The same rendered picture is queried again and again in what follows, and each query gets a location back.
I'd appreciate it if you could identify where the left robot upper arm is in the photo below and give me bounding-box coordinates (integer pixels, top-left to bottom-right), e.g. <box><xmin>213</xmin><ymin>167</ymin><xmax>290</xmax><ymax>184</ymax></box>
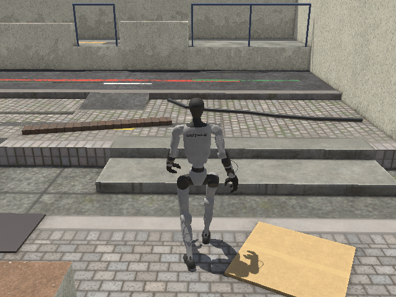
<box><xmin>169</xmin><ymin>124</ymin><xmax>184</xmax><ymax>158</ymax></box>

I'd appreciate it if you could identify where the robot right forearm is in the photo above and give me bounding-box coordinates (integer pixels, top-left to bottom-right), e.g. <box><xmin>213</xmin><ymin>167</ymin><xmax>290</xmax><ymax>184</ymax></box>
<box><xmin>222</xmin><ymin>149</ymin><xmax>236</xmax><ymax>178</ymax></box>

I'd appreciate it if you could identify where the right robot upper arm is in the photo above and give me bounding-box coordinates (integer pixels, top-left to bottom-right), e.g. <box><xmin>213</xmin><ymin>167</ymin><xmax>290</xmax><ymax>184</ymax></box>
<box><xmin>210</xmin><ymin>124</ymin><xmax>227</xmax><ymax>159</ymax></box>

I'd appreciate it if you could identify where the robot left forearm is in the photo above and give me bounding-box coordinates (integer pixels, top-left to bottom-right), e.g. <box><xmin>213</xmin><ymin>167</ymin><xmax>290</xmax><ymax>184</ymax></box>
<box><xmin>166</xmin><ymin>149</ymin><xmax>175</xmax><ymax>167</ymax></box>

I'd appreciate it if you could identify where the robot left foot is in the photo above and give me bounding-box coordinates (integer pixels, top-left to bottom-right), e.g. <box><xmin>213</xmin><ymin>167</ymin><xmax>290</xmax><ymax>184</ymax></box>
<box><xmin>183</xmin><ymin>253</ymin><xmax>196</xmax><ymax>269</ymax></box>

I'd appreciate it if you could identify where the robot left hand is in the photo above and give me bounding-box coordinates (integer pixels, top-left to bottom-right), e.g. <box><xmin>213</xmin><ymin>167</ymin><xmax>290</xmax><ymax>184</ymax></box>
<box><xmin>166</xmin><ymin>163</ymin><xmax>181</xmax><ymax>173</ymax></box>

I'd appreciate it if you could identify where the humanoid robot torso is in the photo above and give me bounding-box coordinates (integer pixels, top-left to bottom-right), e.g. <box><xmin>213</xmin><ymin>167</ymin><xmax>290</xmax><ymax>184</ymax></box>
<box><xmin>183</xmin><ymin>124</ymin><xmax>211</xmax><ymax>186</ymax></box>

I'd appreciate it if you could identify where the robot right hand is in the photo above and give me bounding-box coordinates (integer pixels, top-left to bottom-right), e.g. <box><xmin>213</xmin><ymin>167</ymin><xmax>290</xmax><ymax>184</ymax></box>
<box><xmin>225</xmin><ymin>176</ymin><xmax>238</xmax><ymax>193</ymax></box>

